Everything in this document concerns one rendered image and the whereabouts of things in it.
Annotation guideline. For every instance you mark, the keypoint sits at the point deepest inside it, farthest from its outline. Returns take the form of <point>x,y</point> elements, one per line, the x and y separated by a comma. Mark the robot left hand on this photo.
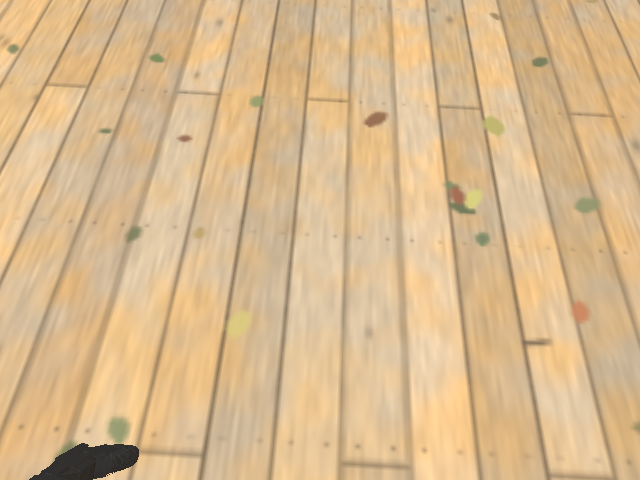
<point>88,463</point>

